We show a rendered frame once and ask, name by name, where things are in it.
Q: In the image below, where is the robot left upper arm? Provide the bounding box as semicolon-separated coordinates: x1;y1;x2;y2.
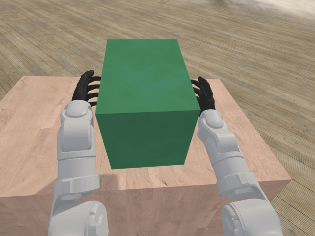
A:
49;201;109;236

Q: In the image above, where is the robot right upper arm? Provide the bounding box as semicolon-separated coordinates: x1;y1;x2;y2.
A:
221;197;283;236

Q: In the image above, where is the carton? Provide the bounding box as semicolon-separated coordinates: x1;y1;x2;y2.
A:
95;39;201;169

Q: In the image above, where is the robot right forearm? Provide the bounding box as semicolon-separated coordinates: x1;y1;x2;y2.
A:
197;109;283;232

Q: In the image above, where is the pedestal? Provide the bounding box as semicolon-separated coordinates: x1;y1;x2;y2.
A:
0;76;292;236

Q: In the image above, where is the left robot hand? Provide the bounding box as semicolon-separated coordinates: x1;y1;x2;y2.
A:
72;70;101;107

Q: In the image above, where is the robot left forearm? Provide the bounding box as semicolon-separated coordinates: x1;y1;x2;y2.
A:
48;100;100;236

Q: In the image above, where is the right robot hand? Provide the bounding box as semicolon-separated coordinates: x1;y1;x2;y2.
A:
191;76;216;117

